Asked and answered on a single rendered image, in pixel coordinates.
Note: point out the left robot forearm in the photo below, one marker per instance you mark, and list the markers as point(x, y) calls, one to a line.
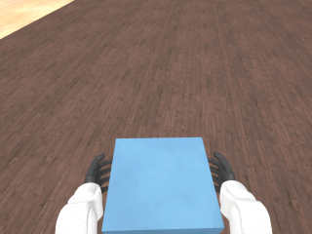
point(81, 213)

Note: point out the right robot forearm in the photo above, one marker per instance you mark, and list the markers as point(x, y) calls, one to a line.
point(246, 215)

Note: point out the carton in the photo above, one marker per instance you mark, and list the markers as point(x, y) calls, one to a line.
point(161, 185)

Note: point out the right robot hand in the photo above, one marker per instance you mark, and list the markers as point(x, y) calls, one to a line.
point(223, 170)

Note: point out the left robot hand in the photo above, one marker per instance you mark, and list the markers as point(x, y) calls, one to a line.
point(94, 173)

